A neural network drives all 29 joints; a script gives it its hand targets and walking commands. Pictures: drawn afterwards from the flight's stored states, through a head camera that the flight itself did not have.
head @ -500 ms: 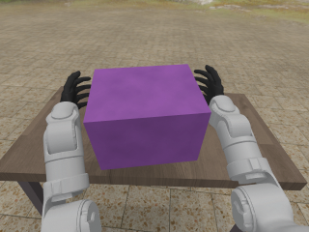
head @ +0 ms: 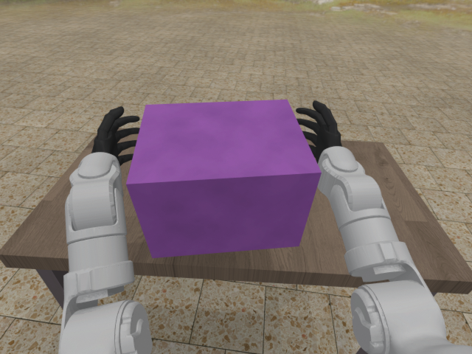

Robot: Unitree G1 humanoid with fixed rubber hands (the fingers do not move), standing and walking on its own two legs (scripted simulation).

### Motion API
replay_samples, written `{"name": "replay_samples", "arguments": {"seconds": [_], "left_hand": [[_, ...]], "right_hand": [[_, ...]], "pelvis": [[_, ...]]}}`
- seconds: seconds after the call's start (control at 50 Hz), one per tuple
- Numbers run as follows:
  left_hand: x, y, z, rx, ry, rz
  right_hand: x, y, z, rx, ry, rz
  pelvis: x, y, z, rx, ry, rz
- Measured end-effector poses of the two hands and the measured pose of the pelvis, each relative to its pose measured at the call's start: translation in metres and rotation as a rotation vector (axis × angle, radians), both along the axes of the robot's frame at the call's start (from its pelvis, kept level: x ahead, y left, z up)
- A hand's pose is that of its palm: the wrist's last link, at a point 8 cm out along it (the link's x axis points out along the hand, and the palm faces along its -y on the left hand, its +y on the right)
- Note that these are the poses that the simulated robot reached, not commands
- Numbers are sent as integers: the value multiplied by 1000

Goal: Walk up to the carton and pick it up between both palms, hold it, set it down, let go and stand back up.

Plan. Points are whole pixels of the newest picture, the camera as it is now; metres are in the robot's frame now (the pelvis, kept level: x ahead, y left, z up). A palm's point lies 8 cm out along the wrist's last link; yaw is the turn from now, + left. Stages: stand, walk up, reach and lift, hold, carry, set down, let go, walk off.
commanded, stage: hold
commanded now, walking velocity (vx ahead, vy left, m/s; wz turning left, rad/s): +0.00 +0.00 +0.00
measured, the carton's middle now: (222, 175) +0.38 +0.00 +0.16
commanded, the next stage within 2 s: none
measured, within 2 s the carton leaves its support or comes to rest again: neither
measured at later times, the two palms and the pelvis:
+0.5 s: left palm (117, 157) +0.37 +0.16 +0.22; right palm (334, 148) +0.36 -0.18 +0.23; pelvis +0.00 -0.01 +0.00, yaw -1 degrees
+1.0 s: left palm (114, 158) +0.36 +0.17 +0.22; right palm (333, 148) +0.36 -0.18 +0.23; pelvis +0.01 +0.00 +0.00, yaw -1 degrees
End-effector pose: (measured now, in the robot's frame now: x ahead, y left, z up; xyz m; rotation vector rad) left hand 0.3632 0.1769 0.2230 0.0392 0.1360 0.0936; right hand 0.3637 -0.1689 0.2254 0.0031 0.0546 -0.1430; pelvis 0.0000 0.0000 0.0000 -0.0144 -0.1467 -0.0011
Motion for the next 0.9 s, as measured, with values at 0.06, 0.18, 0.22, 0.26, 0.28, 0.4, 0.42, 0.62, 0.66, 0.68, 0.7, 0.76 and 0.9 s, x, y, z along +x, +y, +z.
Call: {"name": "replay_samples", "arguments": {"seconds": [0.06, 0.18, 0.22, 0.26, 0.28, 0.4, 0.42, 0.62, 0.66, 0.68, 0.7, 0.76, 0.9], "left_hand": [[-1, -1, 2, -6, -20, -5], [-2, -9, 4, -21, -29, -20], [-2, -12, 2, -23, -21, -23], [-2, -13, 1, -25, -15, -24], [-1, -14, 1, -26, -12, -24], [1, -14, 0, -20, -8, -19], [2, -14, 0, -19, -7, -17], [3, -10, -3, -18, -11, -9], [4, -10, -4, -19, -12, -10], [4, -10, -4, -18, -12, -11], [4, -10, -4, -17, -13, -12], [4, -10, -3, -15, -18, -14], [2, -10, -4, -13, -19, -14]], "right_hand": [[-3, -2, 4, 7, -20, -5], [-9, -9, 11, 3, -29, -22], [-10, -11, 10, 2, -20, -25], [-10, -13, 9, 1, -14, -26], [-10, -14, 8, 1, -12, -26], [-6, -14, 6, -3, -7, -21], [-5, -14, 5, -3, -6, -19], [0, -10, 3, -4, -10, -12], [0, -10, 3, -3, -10, -13], [0, -10, 3, -3, -11, -13], [0, -10, 3, -3, -12, -14], [-1, -10, 4, -3, -16, -15], [-2, -10, 3, -2, -17, -15]], "pelvis": [[1, 0, 0, -1, 6, 1], [0, 0, 0, 0, -3, -8], [-1, -1, 0, 1, -2, -12], [-2, -1, 0, 2, 0, -17], [-2, -2, 0, 3, 2, -18], [-4, -4, 0, 5, 18, -18], [-4, -4, 0, 5, 18, -17], [0, -6, 1, 3, 21, -3], [1, -6, 1, 3, 21, -2], [2, -5, 1, 3, 20, -2], [2, -5, 1, 2, 20, -1], [4, -4, 0, 1, 16, -2], [6, -1, 0, 0, 7, -9]]}}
